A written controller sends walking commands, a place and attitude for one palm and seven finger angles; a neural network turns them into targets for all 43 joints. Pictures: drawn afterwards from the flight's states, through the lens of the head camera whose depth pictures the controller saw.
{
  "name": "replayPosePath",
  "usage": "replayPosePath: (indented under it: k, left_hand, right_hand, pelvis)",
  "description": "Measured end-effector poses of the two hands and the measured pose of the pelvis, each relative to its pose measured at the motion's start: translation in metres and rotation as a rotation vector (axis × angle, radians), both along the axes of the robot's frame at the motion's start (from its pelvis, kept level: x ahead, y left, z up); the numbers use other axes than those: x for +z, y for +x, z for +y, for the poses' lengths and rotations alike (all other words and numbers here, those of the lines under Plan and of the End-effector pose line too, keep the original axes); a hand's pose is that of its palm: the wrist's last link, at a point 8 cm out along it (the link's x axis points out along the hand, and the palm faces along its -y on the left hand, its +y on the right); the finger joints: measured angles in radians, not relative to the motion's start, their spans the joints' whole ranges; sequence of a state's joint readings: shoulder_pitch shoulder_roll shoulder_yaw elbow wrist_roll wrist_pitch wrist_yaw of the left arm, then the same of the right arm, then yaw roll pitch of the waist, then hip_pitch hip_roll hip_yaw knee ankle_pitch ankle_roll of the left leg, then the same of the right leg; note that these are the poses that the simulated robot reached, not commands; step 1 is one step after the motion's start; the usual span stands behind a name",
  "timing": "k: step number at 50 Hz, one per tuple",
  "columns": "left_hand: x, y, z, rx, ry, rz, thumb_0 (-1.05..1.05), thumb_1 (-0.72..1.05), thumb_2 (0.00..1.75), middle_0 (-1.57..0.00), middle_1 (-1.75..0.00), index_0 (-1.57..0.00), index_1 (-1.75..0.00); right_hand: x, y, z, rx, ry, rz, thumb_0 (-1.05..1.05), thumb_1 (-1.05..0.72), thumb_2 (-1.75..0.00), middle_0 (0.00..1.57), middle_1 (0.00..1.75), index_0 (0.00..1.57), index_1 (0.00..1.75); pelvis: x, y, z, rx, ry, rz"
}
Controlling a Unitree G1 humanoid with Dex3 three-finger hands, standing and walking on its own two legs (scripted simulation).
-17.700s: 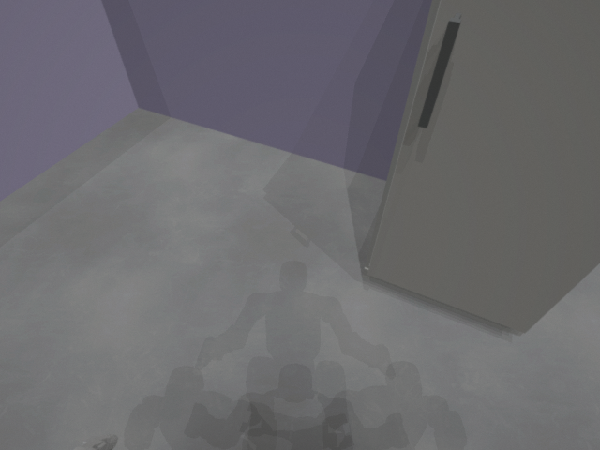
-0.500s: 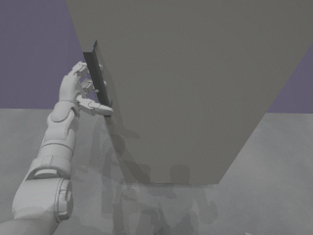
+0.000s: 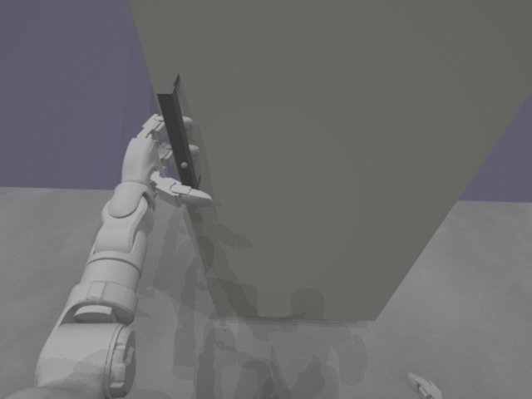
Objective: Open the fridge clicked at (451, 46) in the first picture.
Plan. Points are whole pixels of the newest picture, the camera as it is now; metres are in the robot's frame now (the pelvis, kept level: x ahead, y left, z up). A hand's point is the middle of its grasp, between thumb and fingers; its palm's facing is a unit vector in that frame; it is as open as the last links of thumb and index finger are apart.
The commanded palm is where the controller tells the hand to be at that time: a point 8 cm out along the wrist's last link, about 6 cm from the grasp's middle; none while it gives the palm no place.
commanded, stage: slide the fingers in behind the handle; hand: left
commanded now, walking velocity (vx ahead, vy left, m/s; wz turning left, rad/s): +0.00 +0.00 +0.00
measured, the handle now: (184, 144) +0.48 +0.15 +0.14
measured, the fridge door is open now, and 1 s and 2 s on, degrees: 0 0 0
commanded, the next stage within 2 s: grip the handle and tug to test in 1.16 s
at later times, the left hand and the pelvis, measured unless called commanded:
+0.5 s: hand (192, 166) +0.42 +0.13 +0.14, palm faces +0.00 -1.00 +0.01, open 14.0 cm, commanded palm +0.39 +0.17 +0.14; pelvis +0.00 -0.01 +0.00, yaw +0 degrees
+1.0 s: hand (193, 167) +0.42 +0.13 +0.14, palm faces +0.01 -1.00 +0.00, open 14.1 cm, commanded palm +0.39 +0.16 +0.14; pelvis +0.00 -0.01 +0.00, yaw +1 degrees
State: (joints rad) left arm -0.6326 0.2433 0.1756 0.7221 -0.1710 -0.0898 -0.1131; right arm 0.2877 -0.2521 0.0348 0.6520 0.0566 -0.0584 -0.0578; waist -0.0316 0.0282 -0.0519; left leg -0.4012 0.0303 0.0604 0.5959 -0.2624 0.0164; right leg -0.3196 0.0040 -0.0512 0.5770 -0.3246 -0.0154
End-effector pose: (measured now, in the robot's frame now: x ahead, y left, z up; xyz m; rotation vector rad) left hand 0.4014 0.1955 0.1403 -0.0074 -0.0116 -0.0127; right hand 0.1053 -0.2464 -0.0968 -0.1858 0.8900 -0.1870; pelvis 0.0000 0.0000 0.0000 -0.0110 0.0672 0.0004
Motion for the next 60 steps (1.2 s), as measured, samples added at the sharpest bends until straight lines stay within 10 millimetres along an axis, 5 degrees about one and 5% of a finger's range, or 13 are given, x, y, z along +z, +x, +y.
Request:
replayPosePath:
  k: [32, 60]
  left_hand:
    - [0.001, -0.006, -0.014, 0.020, -0.002, 0.000, -0.01, -0.50, 0.30, -0.27, -1.20, -0.28, -1.20]
    - [0.000, -0.005, -0.016, 0.028, 0.006, -0.001, -0.01, -0.50, 0.30, -0.27, -1.20, -0.27, -1.20]
  right_hand:
    - [-0.002, -0.002, -0.010, -0.006, 0.006, 0.021, 0.01, -0.91, -0.90, 0.20, 0.30, 0.20, 0.30]
    - [-0.005, 0.004, 0.004, 0.033, 0.022, 0.017, 0.01, -0.91, -0.90, 0.20, 0.30, 0.20, 0.30]
  pelvis:
    - [0.002, 0.003, -0.009, 0.002, 0.004, -0.014]
    - [0.001, 0.002, -0.003, 0.016, 0.002, -0.009]
